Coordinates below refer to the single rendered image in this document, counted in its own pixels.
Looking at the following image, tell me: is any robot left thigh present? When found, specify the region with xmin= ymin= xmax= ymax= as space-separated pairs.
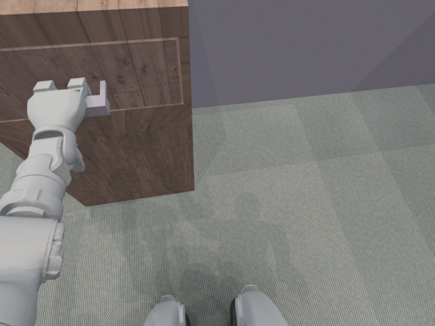
xmin=143 ymin=301 xmax=186 ymax=326

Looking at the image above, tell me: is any drawer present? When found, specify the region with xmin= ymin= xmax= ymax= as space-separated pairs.
xmin=0 ymin=37 xmax=181 ymax=121

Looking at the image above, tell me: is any left robot shin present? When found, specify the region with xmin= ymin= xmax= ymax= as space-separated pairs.
xmin=160 ymin=295 xmax=176 ymax=303

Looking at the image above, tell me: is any robot left forearm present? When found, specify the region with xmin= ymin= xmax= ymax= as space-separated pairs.
xmin=0 ymin=126 xmax=76 ymax=223

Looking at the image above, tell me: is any handle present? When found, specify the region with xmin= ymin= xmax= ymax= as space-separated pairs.
xmin=84 ymin=80 xmax=109 ymax=117

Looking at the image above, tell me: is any robot left upper arm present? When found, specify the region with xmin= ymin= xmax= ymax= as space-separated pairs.
xmin=0 ymin=216 xmax=66 ymax=326

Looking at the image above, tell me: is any cabinet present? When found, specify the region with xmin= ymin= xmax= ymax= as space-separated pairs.
xmin=0 ymin=0 xmax=194 ymax=206

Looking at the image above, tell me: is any robot left hand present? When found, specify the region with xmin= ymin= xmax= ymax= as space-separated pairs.
xmin=27 ymin=77 xmax=92 ymax=173

